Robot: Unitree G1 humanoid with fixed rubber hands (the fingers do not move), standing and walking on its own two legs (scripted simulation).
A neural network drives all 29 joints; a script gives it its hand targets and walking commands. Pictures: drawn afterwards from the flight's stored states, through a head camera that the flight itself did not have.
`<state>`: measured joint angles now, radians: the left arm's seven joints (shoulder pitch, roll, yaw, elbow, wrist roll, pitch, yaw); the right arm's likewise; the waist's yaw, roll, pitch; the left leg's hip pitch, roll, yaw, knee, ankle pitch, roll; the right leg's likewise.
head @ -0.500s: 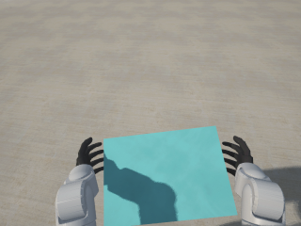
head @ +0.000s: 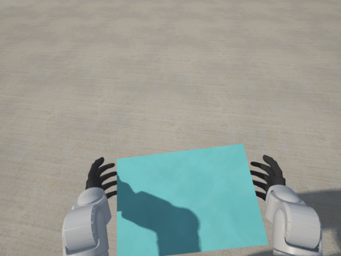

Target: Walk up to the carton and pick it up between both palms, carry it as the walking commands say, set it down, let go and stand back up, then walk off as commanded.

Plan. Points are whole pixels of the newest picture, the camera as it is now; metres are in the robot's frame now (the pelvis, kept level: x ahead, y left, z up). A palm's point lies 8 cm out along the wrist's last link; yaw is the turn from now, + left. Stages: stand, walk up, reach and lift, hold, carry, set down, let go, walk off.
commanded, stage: carry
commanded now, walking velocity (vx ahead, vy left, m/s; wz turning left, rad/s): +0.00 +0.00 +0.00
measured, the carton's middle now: (185, 200) +0.28 +0.00 -0.01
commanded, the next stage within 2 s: hold in 0.84 s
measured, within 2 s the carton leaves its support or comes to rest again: neither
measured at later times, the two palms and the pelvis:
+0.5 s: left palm (94, 194) +0.24 +0.19 +0.08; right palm (273, 190) +0.25 -0.17 +0.09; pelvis +0.00 +0.00 +0.00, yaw +0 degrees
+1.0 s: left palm (103, 194) +0.26 +0.19 +0.04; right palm (266, 194) +0.26 -0.18 +0.04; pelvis -0.01 +0.00 +0.00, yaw -1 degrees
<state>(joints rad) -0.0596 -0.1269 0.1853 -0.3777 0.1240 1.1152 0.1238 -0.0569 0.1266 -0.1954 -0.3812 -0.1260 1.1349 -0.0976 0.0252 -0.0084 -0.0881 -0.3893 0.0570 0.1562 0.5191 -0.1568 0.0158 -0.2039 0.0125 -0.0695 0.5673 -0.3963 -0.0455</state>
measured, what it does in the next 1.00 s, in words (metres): stands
